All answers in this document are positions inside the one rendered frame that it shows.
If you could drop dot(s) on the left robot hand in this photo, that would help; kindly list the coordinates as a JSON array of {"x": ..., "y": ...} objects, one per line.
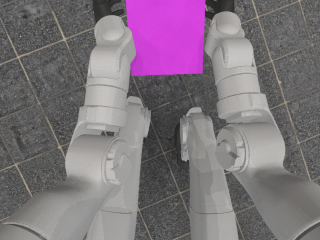
[{"x": 102, "y": 8}]

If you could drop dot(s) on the left robot thigh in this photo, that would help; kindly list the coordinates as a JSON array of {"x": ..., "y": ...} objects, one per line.
[{"x": 117, "y": 216}]

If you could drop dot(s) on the robot left upper arm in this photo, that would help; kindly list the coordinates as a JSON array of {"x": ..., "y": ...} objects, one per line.
[{"x": 94, "y": 164}]

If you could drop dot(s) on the left robot forearm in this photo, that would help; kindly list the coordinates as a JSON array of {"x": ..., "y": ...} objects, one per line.
[{"x": 108, "y": 79}]

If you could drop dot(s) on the left robot shin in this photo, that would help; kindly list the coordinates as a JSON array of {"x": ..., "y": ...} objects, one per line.
[{"x": 134, "y": 99}]

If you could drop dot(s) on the right robot hand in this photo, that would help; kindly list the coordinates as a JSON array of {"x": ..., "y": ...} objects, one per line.
[{"x": 219, "y": 6}]

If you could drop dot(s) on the robot right upper arm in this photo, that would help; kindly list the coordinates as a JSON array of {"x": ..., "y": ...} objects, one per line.
[{"x": 289, "y": 204}]

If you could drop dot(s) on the carton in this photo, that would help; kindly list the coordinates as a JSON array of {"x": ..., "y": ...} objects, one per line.
[{"x": 168, "y": 36}]

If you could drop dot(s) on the right robot forearm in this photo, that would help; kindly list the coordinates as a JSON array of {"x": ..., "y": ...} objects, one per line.
[{"x": 235, "y": 72}]

